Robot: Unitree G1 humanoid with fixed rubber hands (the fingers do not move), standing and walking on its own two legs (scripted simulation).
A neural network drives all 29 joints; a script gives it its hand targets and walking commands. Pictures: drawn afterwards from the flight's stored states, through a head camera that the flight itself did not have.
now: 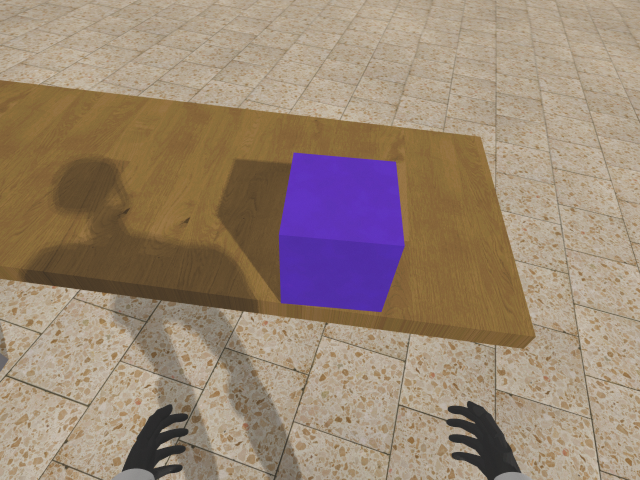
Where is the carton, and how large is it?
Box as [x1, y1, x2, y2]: [279, 153, 404, 311]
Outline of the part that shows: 294,153 279,231 281,302 381,311 404,246 395,162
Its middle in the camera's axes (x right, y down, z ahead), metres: +0.03 -0.01 +0.65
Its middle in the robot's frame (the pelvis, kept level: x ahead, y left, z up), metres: +0.48 -0.02 -0.01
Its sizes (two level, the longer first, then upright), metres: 0.184 0.171 0.175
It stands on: a table, 0.68 m high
